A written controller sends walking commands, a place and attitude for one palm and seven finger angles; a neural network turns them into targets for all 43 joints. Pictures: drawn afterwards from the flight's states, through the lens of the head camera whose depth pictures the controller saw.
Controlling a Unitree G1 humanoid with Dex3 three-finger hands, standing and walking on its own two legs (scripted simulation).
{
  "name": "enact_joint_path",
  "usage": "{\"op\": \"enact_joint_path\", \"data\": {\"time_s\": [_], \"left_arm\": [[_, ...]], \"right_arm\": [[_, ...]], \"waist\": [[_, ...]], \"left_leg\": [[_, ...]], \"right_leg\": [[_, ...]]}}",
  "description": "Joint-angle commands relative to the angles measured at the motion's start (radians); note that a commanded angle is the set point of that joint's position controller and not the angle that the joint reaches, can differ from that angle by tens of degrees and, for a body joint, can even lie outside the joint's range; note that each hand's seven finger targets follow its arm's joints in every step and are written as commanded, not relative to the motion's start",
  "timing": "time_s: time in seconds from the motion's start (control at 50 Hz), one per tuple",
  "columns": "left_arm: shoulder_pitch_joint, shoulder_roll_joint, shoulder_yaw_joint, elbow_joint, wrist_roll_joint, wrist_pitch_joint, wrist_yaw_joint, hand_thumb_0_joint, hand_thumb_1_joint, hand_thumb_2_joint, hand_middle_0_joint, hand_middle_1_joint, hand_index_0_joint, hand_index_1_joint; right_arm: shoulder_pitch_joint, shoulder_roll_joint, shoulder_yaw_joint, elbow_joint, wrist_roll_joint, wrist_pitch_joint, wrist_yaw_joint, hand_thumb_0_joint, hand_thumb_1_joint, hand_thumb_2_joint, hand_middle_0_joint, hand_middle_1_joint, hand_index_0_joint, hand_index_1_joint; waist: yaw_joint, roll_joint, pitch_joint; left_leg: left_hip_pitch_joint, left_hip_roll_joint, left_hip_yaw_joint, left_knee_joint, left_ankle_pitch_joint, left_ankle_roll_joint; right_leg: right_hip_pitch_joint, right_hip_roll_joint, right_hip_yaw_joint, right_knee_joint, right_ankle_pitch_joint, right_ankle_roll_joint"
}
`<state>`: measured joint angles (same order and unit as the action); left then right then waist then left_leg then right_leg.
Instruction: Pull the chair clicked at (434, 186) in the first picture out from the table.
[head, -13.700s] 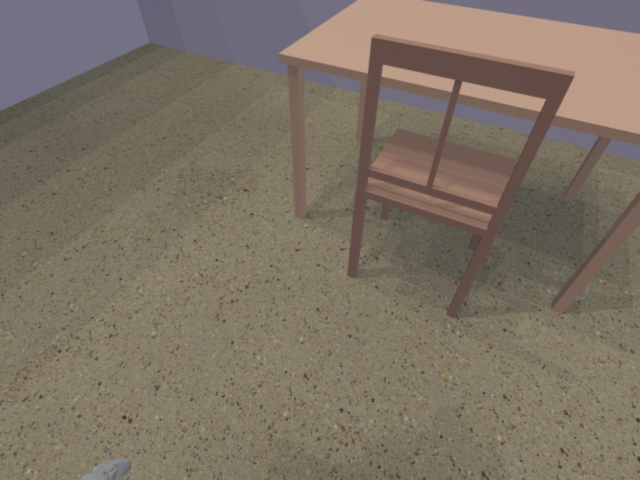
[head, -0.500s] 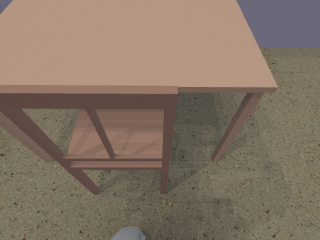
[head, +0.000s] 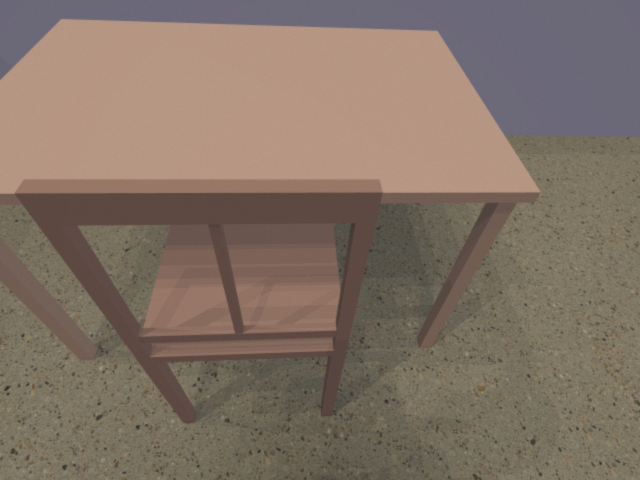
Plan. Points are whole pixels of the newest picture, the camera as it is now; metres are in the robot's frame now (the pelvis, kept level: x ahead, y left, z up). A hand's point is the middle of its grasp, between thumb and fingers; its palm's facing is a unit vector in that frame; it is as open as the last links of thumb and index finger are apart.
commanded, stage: come to a stop and stand still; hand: left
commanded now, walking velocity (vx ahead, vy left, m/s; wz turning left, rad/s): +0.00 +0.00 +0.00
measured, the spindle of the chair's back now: (229, 283) +0.41 +0.18 -0.06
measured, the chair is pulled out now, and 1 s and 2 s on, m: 0.00 0.00 0.00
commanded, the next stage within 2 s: look again from close up in 0.06 s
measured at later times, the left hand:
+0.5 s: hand out of the picture -0.01 +0.15 -0.17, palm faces +0.01 -0.98 -0.19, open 7.3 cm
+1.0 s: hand out of the picture +0.03 +0.14 -0.16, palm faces +0.06 -0.98 -0.19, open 7.3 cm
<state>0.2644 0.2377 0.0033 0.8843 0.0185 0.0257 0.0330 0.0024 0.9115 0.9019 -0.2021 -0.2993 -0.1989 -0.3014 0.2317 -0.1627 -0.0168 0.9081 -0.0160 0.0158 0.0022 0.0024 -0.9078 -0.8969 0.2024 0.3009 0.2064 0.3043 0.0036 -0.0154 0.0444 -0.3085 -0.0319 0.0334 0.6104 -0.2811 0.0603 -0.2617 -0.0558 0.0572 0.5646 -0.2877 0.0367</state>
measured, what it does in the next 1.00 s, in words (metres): stands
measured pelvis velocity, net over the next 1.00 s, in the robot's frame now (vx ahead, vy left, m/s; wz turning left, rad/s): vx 0.01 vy -0.03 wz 0.00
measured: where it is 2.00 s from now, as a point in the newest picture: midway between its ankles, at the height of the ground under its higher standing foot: outside the picture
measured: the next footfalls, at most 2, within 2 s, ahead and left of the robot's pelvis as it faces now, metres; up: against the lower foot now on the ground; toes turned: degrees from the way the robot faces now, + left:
none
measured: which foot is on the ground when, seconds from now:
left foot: down 0.00-1.00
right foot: down 0.00-1.00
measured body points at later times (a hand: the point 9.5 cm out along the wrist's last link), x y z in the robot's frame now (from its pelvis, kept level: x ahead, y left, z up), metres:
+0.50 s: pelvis +0.00 -0.02 +0.01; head +0.00 -0.01 +0.46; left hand -0.01 +0.20 -0.15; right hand +0.02 -0.25 -0.15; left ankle +0.03 +0.08 -0.73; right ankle +0.01 -0.18 -0.73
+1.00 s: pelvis +0.01 -0.03 +0.01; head +0.02 -0.03 +0.46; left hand +0.03 +0.20 -0.14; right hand +0.02 -0.26 -0.15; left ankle +0.03 +0.08 -0.73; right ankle +0.02 -0.18 -0.73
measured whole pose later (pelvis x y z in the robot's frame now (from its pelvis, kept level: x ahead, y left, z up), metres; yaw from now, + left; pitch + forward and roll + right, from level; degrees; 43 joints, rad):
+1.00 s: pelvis +0.01 -0.03 +0.01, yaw +0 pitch -1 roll +0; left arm 0.34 0.16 0.01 0.91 -0.02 0.06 0.05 0.00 0.91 0.90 -0.20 -0.30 -0.20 -0.30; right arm 0.27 -0.15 -0.01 1.07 0.01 -0.01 -0.01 0.01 -0.91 -0.90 0.20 0.30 0.20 0.30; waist -0.01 -0.01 0.05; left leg -0.25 0.00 0.02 0.51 -0.24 0.01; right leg -0.21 -0.03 0.04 0.49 -0.25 0.04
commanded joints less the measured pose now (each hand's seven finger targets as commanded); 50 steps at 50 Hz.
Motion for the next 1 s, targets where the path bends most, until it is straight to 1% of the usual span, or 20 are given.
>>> {"op": "enact_joint_path", "data": {"time_s": [0.0,0.06,0.08,0.18,0.22,0.26,0.36,0.38,0.46,0.5,0.56,0.6,0.72,0.76,0.78,0.82,0.92,0.94,0.96,0.98], "left_arm": [[0.058,0.079,0.019,-0.027,0.005,-0.022,0.005,0.0,0.9,0.9,-0.2,-0.3,-0.2,-0.3],[0.073,0.077,0.018,0.001,0.004,-0.028,0.006,0.0,0.9,0.9,-0.2,-0.3,-0.2,-0.3],[0.074,0.079,0.015,0.007,0.004,-0.029,0.005,0.0,0.9,0.9,-0.2,-0.3,-0.2,-0.3],[0.091,0.075,0.009,0.052,0.003,-0.033,0.006,0.0,0.9,0.9,-0.2,-0.3,-0.2,-0.3],[0.1,0.066,0.008,0.068,0.003,-0.036,0.007,0.0,0.9,0.9,-0.2,-0.3,-0.2,-0.3],[0.106,0.062,0.006,0.084,0.002,-0.038,0.008,0.0,0.9,0.9,-0.2,-0.3,-0.2,-0.3],[0.114,0.051,0.003,0.114,0.002,-0.041,0.01,0.0,0.9,0.9,-0.2,-0.3,-0.2,-0.3],[0.11,0.051,0.002,0.115,0.002,-0.041,0.009,0.0,0.9,0.9,-0.2,-0.3,-0.2,-0.3],[0.118,0.039,0.003,0.131,0.001,-0.044,0.011,0.0,0.9,0.9,-0.2,-0.3,-0.2,-0.3],[0.113,0.037,0.003,0.135,0.001,-0.044,0.012,0.0,0.9,0.9,-0.2,-0.3,-0.2,-0.3],[0.111,0.033,0.003,0.14,0.001,-0.048,0.013,0.0,0.9,0.9,-0.2,-0.3,-0.2,-0.3],[0.105,0.031,0.004,0.139,-0.001,-0.047,0.013,0.0,0.9,0.9,-0.2,-0.3,-0.2,-0.3],[0.103,0.026,0.005,0.147,-0.001,-0.047,0.014,0.0,0.9,0.9,-0.2,-0.3,-0.2,-0.3],[0.1,0.026,0.004,0.15,-0.001,-0.048,0.014,0.0,0.9,0.9,-0.2,-0.3,-0.2,-0.3],[0.096,0.028,0.004,0.15,-0.002,-0.046,0.014,0.0,0.9,0.9,-0.2,-0.3,-0.2,-0.3],[0.099,0.024,0.005,0.153,-0.002,-0.048,0.014,0.0,0.9,0.9,-0.2,-0.3,-0.2,-0.3],[0.093,0.023,0.004,0.156,-0.001,-0.046,0.015,0.0,0.9,0.9,-0.2,-0.3,-0.2,-0.3],[0.122,0.057,0.011,0.189,0.01,-0.055,0.044,0.0,0.9,0.9,-0.2,-0.3,-0.2,-0.3],[-0.607,0.277,0.177,-1.412,-0.185,-0.283,0.064,0.0,0.877,0.89,-0.198,-0.296,-0.198,-0.296],[-0.345,0.345,0.222,-1.284,-0.129,-0.252,0.119,0.0,0.853,0.88,-0.195,-0.293,-0.195,-0.293]], "right_arm": [[-0.012,-0.164,-0.041,-0.05,-0.002,-0.022,-0.007,0.0,-0.9,-0.9,0.2,0.3,0.2,0.3],[-0.007,-0.155,-0.038,-0.022,0.001,-0.022,-0.007,0.0,-0.9,-0.9,0.2,0.3,0.2,0.3],[-0.004,-0.153,-0.037,-0.013,0.002,-0.022,-0.005,0.0,-0.9,-0.9,0.2,0.3,0.2,0.3],[0.012,-0.145,-0.034,0.032,0.006,-0.021,-0.005,0.0,-0.9,-0.9,0.2,0.3,0.2,0.3],[0.015,-0.139,-0.033,0.046,0.007,-0.022,-0.006,0.0,-0.9,-0.9,0.2,0.3,0.2,0.3],[0.02,-0.131,-0.03,0.061,0.008,-0.022,-0.006,0.0,-0.9,-0.9,0.2,0.3,0.2,0.3],[0.032,-0.118,-0.027,0.092,0.01,-0.021,-0.007,0.0,-0.9,-0.9,0.2,0.3,0.2,0.3],[0.031,-0.12,-0.026,0.098,0.011,-0.021,-0.007,0.0,-0.9,-0.9,0.2,0.3,0.2,0.3],[0.036,-0.108,-0.024,0.114,0.01,-0.023,-0.008,0.0,-0.9,-0.9,0.2,0.3,0.2,0.3],[0.037,-0.105,-0.025,0.122,0.01,-0.022,-0.009,0.0,-0.9,-0.9,0.2,0.3,0.2,0.3],[0.044,-0.098,-0.022,0.134,0.011,-0.025,-0.01,0.0,-0.9,-0.9,0.2,0.3,0.2,0.3],[0.047,-0.099,-0.021,0.143,0.011,-0.028,-0.011,0.0,-0.9,-0.9,0.2,0.3,0.2,0.3],[0.043,-0.092,-0.019,0.157,0.012,-0.028,-0.013,0.0,-0.9,-0.9,0.2,0.3,0.2,0.3],[0.045,-0.091,-0.018,0.163,0.012,-0.028,-0.013,0.0,-0.9,-0.9,0.2,0.3,0.2,0.3],[0.048,-0.089,-0.019,0.166,0.013,-0.028,-0.013,0.0,-0.9,-0.9,0.2,0.3,0.2,0.3],[0.049,-0.09,-0.018,0.171,0.012,-0.029,-0.014,0.0,-0.9,-0.9,0.2,0.3,0.2,0.3],[0.052,-0.086,-0.018,0.181,0.013,-0.028,-0.014,0.0,-0.9,-0.9,0.2,0.3,0.2,0.3],[0.0,-0.128,-0.011,0.109,0.016,-0.039,-0.015,0.0,-0.9,-0.9,0.2,0.3,0.2,0.3],[0.013,-0.266,-0.028,-0.261,0.062,-0.196,-0.058,0.0,-0.9,-0.9,0.2,0.3,0.2,0.3],[-0.072,-0.163,0.016,-0.193,0.069,-0.277,-0.105,0.0,-0.9,-0.9,0.2,0.3,0.2,0.3]], "waist": [[0.005,0.064,-0.027],[0.001,0.026,-0.008],[-0.001,0.039,-0.012],[-0.007,0.042,-0.005],[-0.008,0.032,-0.005],[-0.009,0.018,0.012],[-0.011,0.015,0.027],[-0.011,0.029,0.032],[-0.009,0.009,0.025],[-0.011,-0.001,0.031],[-0.011,-0.015,0.016],[-0.01,0.004,0.008],[-0.007,0.021,0.024],[-0.007,0.006,0.017],[-0.007,0.008,0.021],[-0.007,0.008,0.007],[-0.008,0.017,0.028],[0.012,-0.008,0.02],[-0.095,0.165,-0.517],[-0.018,0.217,-0.432]], "left_leg": [[0.002,0.136,-0.191,-0.269,-0.059,0.006],[0.003,0.117,-0.173,-0.258,-0.076,-0.004],[0.015,0.114,-0.167,-0.261,-0.076,-0.006],[0.034,0.11,-0.153,-0.267,-0.089,-0.015],[0.039,0.105,-0.146,-0.254,-0.069,-0.018],[0.04,0.096,-0.134,-0.243,-0.061,-0.024],[0.047,0.096,-0.13,-0.248,-0.063,-0.029],[0.047,0.099,-0.129,-0.256,-0.064,-0.029],[0.056,0.097,-0.121,-0.244,-0.036,-0.033],[0.058,0.098,-0.121,-0.247,-0.043,-0.034],[0.075,0.096,-0.109,-0.231,0.016,-0.037],[0.084,0.101,-0.113,-0.236,0.043,-0.035],[0.08,0.104,-0.113,-0.244,0.048,-0.036],[0.086,0.102,-0.108,-0.235,0.066,-0.038],[0.09,0.106,-0.11,-0.245,0.059,-0.037],[0.098,0.107,-0.106,-0.235,0.088,-0.037],[0.095,0.109,-0.109,-0.243,0.078,-0.038],[0.031,0.126,-0.064,-0.077,0.121,-0.064],[0.314,0.023,-0.032,-0.197,0.173,-0.041],[0.316,0.07,0.011,-0.199,0.113,-0.046]], "right_leg": [[0.0,0.003,-0.034,-0.061,0.013,-0.038],[-0.009,-0.016,-0.002,-0.095,0.026,-0.043],[-0.012,-0.017,0.006,-0.105,0.02,-0.045],[-0.024,-0.025,0.015,-0.133,0.007,-0.042],[-0.023,-0.032,0.024,-0.143,0.016,-0.041],[-0.037,-0.037,0.037,-0.158,0.006,-0.043],[-0.051,-0.039,0.043,-0.176,-0.016,-0.042],[-0.05,-0.033,0.041,-0.179,-0.017,-0.042],[-0.047,-0.041,0.044,-0.182,-0.002,-0.041],[-0.053,-0.038,0.048,-0.19,-0.021,-0.042],[-0.043,-0.044,0.052,-0.186,0.021,-0.043],[-0.031,-0.039,0.045,-0.176,0.046,-0.042],[-0.026,-0.036,0.044,-0.18,0.057,-0.042],[-0.021,-0.038,0.047,-0.181,0.066,-0.041],[-0.021,-0.033,0.044,-0.183,0.055,-0.041],[-0.012,-0.037,0.041,-0.178,0.084,-0.041],[-0.019,-0.033,0.043,-0.185,0.07,-0.04],[0.029,-0.056,0.016,-0.182,0.152,-0.044],[0.102,0.041,-0.095,-0.071,0.189,-0.059],[0.057,0.061,-0.106,-0.024,0.079,-0.057]]}}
